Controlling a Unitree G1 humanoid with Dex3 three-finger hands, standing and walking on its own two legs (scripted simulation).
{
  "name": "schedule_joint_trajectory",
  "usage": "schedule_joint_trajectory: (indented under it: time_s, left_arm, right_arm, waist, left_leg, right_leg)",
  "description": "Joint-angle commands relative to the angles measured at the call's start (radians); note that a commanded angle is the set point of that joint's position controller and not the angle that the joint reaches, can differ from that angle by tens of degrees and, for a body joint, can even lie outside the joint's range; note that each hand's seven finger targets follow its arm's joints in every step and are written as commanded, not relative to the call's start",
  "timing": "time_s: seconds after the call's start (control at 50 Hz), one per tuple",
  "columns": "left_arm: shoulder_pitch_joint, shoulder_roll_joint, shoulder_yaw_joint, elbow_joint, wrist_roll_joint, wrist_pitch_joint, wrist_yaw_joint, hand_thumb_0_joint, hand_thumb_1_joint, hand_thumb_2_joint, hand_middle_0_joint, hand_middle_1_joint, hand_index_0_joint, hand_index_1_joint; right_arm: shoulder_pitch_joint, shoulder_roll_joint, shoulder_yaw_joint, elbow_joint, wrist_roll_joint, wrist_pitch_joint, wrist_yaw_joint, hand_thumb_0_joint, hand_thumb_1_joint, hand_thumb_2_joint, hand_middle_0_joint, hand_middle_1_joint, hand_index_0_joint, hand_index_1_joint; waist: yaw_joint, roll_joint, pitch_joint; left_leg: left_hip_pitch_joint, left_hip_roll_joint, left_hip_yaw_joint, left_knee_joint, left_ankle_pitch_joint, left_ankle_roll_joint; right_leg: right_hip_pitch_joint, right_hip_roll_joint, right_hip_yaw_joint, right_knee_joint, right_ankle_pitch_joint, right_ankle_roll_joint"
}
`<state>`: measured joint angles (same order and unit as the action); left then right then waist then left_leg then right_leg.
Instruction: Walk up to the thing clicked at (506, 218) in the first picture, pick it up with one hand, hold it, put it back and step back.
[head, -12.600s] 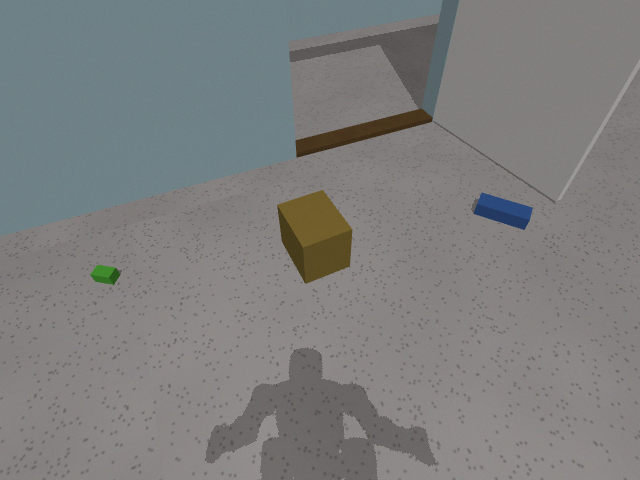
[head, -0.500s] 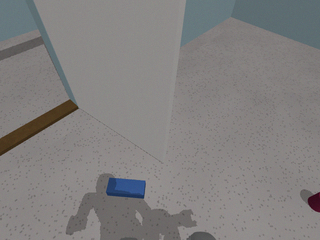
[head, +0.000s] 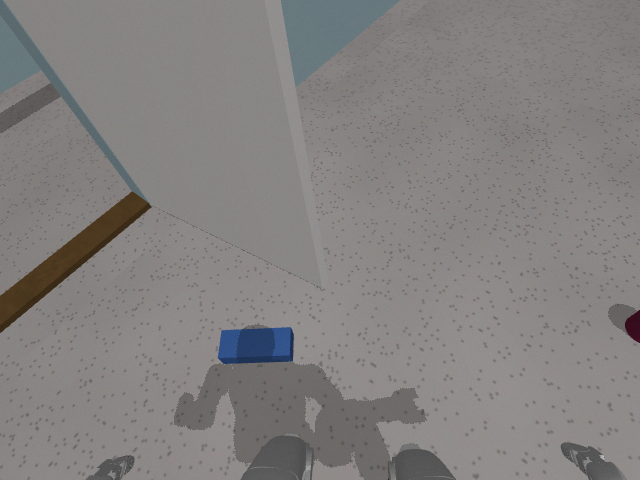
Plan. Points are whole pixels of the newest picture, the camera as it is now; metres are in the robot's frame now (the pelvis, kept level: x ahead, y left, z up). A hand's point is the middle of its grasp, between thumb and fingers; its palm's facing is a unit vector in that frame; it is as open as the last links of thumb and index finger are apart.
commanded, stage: walk up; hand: left
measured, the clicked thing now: (257, 345) +0.52 +0.31 -0.71
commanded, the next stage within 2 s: stand in 0.34 s
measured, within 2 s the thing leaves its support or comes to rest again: neither
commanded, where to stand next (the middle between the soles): +0.16 +0.04 m, yaw +2 degrees
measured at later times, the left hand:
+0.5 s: hand out of the picture +0.03 +0.36 -0.15, palm faces +0.05 -0.94 -0.33, open 7.4 cm
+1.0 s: hand out of the picture +0.09 +0.34 -0.12, palm faces -0.01 -0.94 -0.34, open 7.4 cm
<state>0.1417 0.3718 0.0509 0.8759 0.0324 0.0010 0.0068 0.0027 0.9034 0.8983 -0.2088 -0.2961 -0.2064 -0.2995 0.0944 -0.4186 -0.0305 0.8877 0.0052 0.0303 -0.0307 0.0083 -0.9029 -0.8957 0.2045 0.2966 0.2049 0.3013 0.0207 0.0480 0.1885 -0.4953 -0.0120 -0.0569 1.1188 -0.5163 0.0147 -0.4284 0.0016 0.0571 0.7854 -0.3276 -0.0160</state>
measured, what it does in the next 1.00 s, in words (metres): steps on the spot: left foot, then right foot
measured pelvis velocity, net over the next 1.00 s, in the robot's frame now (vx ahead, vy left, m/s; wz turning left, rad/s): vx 0.00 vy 0.09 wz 0.02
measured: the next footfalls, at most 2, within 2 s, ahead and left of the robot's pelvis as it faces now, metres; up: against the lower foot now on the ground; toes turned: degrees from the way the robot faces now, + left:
left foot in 0.32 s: +0.07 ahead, +0.20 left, +0.00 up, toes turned +3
right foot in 0.64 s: +0.04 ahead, -0.04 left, +0.00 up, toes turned +2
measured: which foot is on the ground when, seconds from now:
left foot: up 0.00-0.30, down 0.32-1.00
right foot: down 0.00-0.32, up 0.34-0.62, down 0.64-1.00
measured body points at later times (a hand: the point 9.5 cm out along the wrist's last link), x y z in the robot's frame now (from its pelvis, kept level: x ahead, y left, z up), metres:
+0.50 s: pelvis -0.01 +0.09 +0.02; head -0.02 +0.12 +0.47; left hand +0.03 +0.41 -0.12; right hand +0.03 -0.23 -0.08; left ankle +0.03 +0.19 -0.71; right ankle +0.04 -0.05 -0.67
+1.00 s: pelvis +0.00 +0.09 +0.03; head +0.00 +0.09 +0.48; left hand +0.09 +0.39 -0.09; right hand +0.09 -0.20 -0.10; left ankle +0.03 +0.19 -0.71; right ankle +0.00 -0.04 -0.71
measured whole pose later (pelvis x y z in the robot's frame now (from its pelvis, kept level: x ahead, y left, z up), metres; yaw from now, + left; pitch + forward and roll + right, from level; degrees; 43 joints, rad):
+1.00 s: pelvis +0.00 +0.09 +0.03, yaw +1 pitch -3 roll +0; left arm 0.11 0.35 0.01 1.08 0.01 -0.03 -0.01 0.00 0.91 0.90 -0.21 -0.30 -0.20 -0.30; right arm 0.10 -0.33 -0.01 1.10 -0.01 -0.02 0.02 0.01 -0.90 -0.90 0.21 0.30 0.21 0.30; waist -0.01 -0.01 0.06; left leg -0.18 0.00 0.05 0.37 -0.15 0.02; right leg -0.13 -0.01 0.02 0.38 -0.21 0.02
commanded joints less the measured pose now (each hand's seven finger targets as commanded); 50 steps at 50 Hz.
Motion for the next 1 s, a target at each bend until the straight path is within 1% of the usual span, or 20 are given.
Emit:
schedule_joint_trajectory:
  time_s: [0.0, 0.04, 0.06, 0.16, 0.22, 0.26, 0.28, 0.3, 0.32, 0.36, 0.4, 0.5, 0.56, 0.6, 0.62, 0.64, 0.66, 0.68, 0.72, 0.98]
  left_arm:
    - [0.153, 0.312, 0.099, -0.042, -0.003, -0.057, 0.025, 0.000, 0.900, 0.900, -0.200, -0.300, -0.200, -0.300]
    - [0.207, 0.347, 0.116, -0.041, -0.009, -0.068, 0.020, 0.000, 0.900, 0.900, -0.200, -0.300, -0.200, -0.300]
    - [0.211, 0.353, 0.119, -0.041, -0.007, -0.071, 0.019, 0.000, 0.900, 0.900, -0.200, -0.300, -0.200, -0.300]
    - [0.154, 0.347, 0.112, -0.062, -0.002, -0.077, -0.004, 0.000, 0.900, 0.900, -0.200, -0.300, -0.200, -0.300]
    - [0.019, 0.318, 0.096, -0.082, 0.009, -0.052, -0.017, 0.000, 0.900, 0.900, -0.200, -0.300, -0.200, -0.300]
    - [-0.046, 0.239, 0.068, -0.093, 0.004, -0.017, -0.013, 0.000, 0.900, 0.900, -0.200, -0.300, -0.200, -0.300]
    - [-0.024, 0.196, 0.051, -0.102, -0.003, -0.001, -0.010, 0.000, 0.900, 0.900, -0.200, -0.300, -0.200, -0.300]
    - [0.008, 0.141, 0.032, -0.111, -0.015, 0.008, -0.007, 0.000, 0.900, 0.900, -0.200, -0.300, -0.200, -0.300]
    - [0.071, 0.120, 0.044, -0.076, -0.035, 0.002, 0.009, 0.000, 0.900, 0.900, -0.200, -0.300, -0.200, -0.300]
    - [0.118, 0.224, 0.066, -0.021, -0.050, 0.002, 0.011, 0.000, 0.900, 0.900, -0.200, -0.300, -0.200, -0.300]
    - [0.202, 0.201, 0.063, 0.055, -0.035, -0.003, 0.001, 0.000, 0.900, 0.900, -0.200, -0.300, -0.200, -0.300]
    - [0.137, 0.203, 0.044, 0.068, -0.024, -0.003, -0.012, 0.000, 0.900, 0.900, -0.200, -0.300, -0.200, -0.300]
    - [0.083, 0.190, 0.036, 0.062, -0.034, -0.020, -0.013, 0.000, 0.900, 0.900, -0.200, -0.300, -0.200, -0.300]
    - [0.086, 0.172, 0.025, 0.072, -0.033, -0.037, -0.005, 0.000, 0.900, 0.900, -0.200, -0.300, -0.200, -0.300]
    - [0.068, 0.193, 0.022, 0.072, -0.022, -0.049, 0.002, 0.000, 0.900, 0.900, -0.200, -0.300, -0.200, -0.300]
    - [0.030, 0.218, 0.022, 0.068, -0.022, -0.057, 0.006, 0.000, 0.900, 0.900, -0.200, -0.300, -0.200, -0.300]
    - [-0.025, 0.224, 0.019, 0.064, -0.022, -0.060, 0.007, 0.000, 0.900, 0.900, -0.200, -0.300, -0.200, -0.300]
    - [-0.033, 0.218, 0.018, 0.087, -0.028, -0.055, 0.003, 0.000, 0.900, 0.900, -0.200, -0.300, -0.200, -0.300]
    - [-0.022, 0.151, 0.001, 0.111, -0.033, -0.046, -0.007, 0.000, 0.900, 0.900, -0.200, -0.300, -0.200, -0.300]
    - [-0.080, 0.190, 0.000, 0.153, -0.031, -0.050, -0.001, 0.000, 0.900, 0.900, -0.200, -0.300, -0.200, -0.300]
  right_arm:
    - [0.072, -0.239, -0.078, -0.051, -0.039, -0.026, 0.026, 0.000, -0.900, -0.900, 0.200, 0.300, 0.200, 0.300]
    - [0.043, -0.254, -0.089, -0.071, -0.055, -0.032, 0.052, 0.000, -0.900, -0.900, 0.200, 0.300, 0.200, 0.300]
    - [0.032, -0.256, -0.090, -0.072, -0.056, -0.036, 0.058, 0.000, -0.900, -0.900, 0.200, 0.300, 0.200, 0.300]
    - [0.094, -0.214, -0.094, -0.044, -0.049, -0.059, 0.091, 0.000, -0.900, -0.900, 0.200, 0.300, 0.200, 0.300]
    - [0.251, -0.187, -0.102, 0.026, -0.025, -0.073, 0.084, 0.000, -0.900, -0.900, 0.200, 0.300, 0.200, 0.300]
    - [0.400, -0.162, -0.106, 0.090, -0.024, -0.080, 0.051, 0.000, -0.900, -0.900, 0.200, 0.300, 0.200, 0.300]
    - [0.430, -0.192, -0.109, 0.094, -0.031, -0.088, 0.031, 0.000, -0.900, -0.900, 0.200, 0.300, 0.200, 0.300]
    - [0.406, -0.265, -0.113, 0.067, -0.052, -0.100, 0.013, 0.000, -0.900, -0.900, 0.200, 0.300, 0.200, 0.300]
    - [0.229, -0.228, -0.082, -0.011, -0.049, -0.096, 0.014, 0.000, -0.900, -0.900, 0.200, 0.300, 0.200, 0.300]
    - [0.066, -0.275, -0.096, -0.043, -0.037, -0.090, 0.004, 0.000, -0.900, -0.900, 0.200, 0.300, 0.200, 0.300]
    - [0.007, -0.237, -0.088, -0.052, -0.027, -0.085, 0.010, 0.000, -0.900, -0.900, 0.200, 0.300, 0.200, 0.300]
    - [0.044, -0.198, -0.072, -0.011, -0.015, -0.086, 0.012, 0.000, -0.900, -0.900, 0.200, 0.300, 0.200, 0.300]
    - [0.084, -0.188, -0.069, 0.019, -0.021, -0.077, 0.020, 0.000, -0.900, -0.900, 0.200, 0.300, 0.200, 0.300]
    - [0.080, -0.174, -0.064, 0.030, -0.009, -0.069, 0.021, 0.000, -0.900, -0.900, 0.200, 0.300, 0.200, 0.300]
    - [0.080, -0.130, -0.050, 0.032, 0.006, -0.073, 0.021, 0.000, -0.900, -0.900, 0.200, 0.300, 0.200, 0.300]
    - [0.097, -0.109, -0.042, 0.035, 0.009, -0.075, 0.021, 0.000, -0.900, -0.900, 0.200, 0.300, 0.200, 0.300]
    - [0.096, -0.103, -0.040, 0.049, 0.006, -0.079, 0.023, 0.000, -0.900, -0.900, 0.200, 0.300, 0.200, 0.300]
    - [0.099, -0.108, -0.038, 0.072, 0.002, -0.078, 0.026, 0.000, -0.900, -0.900, 0.200, 0.300, 0.200, 0.300]
    - [0.024, -0.144, -0.043, 0.088, -0.012, -0.079, 0.029, 0.000, -0.900, -0.900, 0.200, 0.300, 0.200, 0.300]
    - [-0.048, -0.117, -0.025, 0.165, -0.015, -0.077, 0.038, 0.000, -0.900, -0.900, 0.200, 0.300, 0.200, 0.300]
  waist:
    - [0.055, -0.217, -0.273]
    - [0.072, -0.253, -0.222]
    - [0.077, -0.258, -0.181]
    - [0.032, -0.277, -0.090]
    - [-0.049, -0.324, -0.139]
    - [-0.133, -0.167, -0.151]
    - [-0.148, -0.044, -0.131]
    - [-0.127, 0.125, -0.103]
    - [-0.039, 0.122, -0.035]
    - [0.019, 0.081, 0.002]
    - [0.041, 0.164, -0.048]
    - [-0.006, 0.162, -0.055]
    - [-0.032, 0.110, -0.122]
    - [-0.016, 0.052, -0.177]
    - [-0.011, -0.039, -0.226]
    - [-0.049, -0.113, -0.238]
    - [-0.078, -0.114, -0.238]
    - [-0.071, -0.115, -0.224]
    - [-0.033, -0.083, -0.190]
    - [-0.030, -0.059, -0.187]
  left_leg:
    - [-0.208, 0.034, -0.004, -0.041, 0.046, -0.003]
    - [-0.275, 0.046, -0.039, -0.089, 0.011, -0.004]
    - [-0.270, 0.050, -0.047, -0.119, 0.000, -0.008]
    - [-0.050, 0.038, 0.042, -0.263, 0.002, 0.000]
    - [0.312, 0.001, 0.129, -0.423, 0.113, 0.006]
    - [0.530, -0.020, 0.137, -0.525, 0.301, -0.025]
    - [0.513, 0.044, 0.029, -0.612, 0.260, -0.034]
    - [0.379, 0.254, -0.341, -0.831, -0.069, 0.004]
    - [0.179, 0.378, -0.502, -0.961, -0.135, 0.063]
    - [0.018, 0.330, -0.422, -0.980, -0.272, 0.161]
    - [0.037, 0.276, -0.316, -0.964, -0.209, 0.146]
    - [0.178, 0.223, -0.189, -0.926, -0.022, 0.104]
    - [0.282, 0.217, -0.163, -0.853, 0.124, 0.122]
    - [0.303, 0.207, -0.123, -0.776, 0.278, 0.085]
    - [0.268, 0.178, -0.083, -0.718, 0.412, 0.044]
    - [0.305, 0.116, -0.030, -0.689, 0.437, 0.020]
    - [0.358, 0.097, -0.014, -0.742, 0.384, 0.012]
    - [0.393, 0.102, -0.021, -0.800, 0.309, 0.025]
    - [0.403, 0.137, -0.062, -0.802, 0.250, 0.037]
    - [0.352, 0.132, -0.035, -0.835, 0.363, 0.012]
  right_leg:
    - [0.433, -0.228, 0.459, -0.389, -0.396, -0.201]
    - [0.461, -0.283, 0.562, -0.450, -0.569, -0.222]
    - [0.428, -0.296, 0.578, -0.467, -0.566, -0.224]
    - [0.157, -0.252, 0.384, -0.507, -0.450, -0.199]
    - [-0.084, -0.166, 0.205, -0.467, -0.383, -0.148]
    - [-0.255, -0.080, 0.096, -0.233, -0.366, -0.100]
    - [-0.297, -0.003, 0.091, -0.040, -0.335, -0.084]
    - [-0.312, 0.081, 0.095, 0.167, -0.239, -0.051]
    - [-0.210, 0.043, 0.169, 0.182, -0.181, -0.026]
    - [-0.059, 0.006, 0.155, 0.204, -0.122, -0.011]
    - [0.043, -0.008, 0.090, 0.164, -0.108, 0.008]
    - [0.063, -0.029, 0.009, -0.024, -0.072, -0.003]
    - [0.151, -0.015, -0.029, -0.235, -0.105, -0.001]
    - [0.285, -0.044, 0.014, -0.463, 0.118, -0.004]
    - [0.376, -0.124, 0.122, -0.470, 0.296, -0.018]
    - [0.345, -0.177, 0.190, -0.472, 0.384, -0.041]
    - [0.283, -0.175, 0.173, -0.450, 0.360, -0.052]
    - [0.218, -0.149, 0.138, -0.443, 0.174, -0.047]
    - [0.206, -0.097, 0.071, -0.461, 0.083, -0.021]
    - [0.267, -0.130, 0.079, -0.499, 0.152, -0.007]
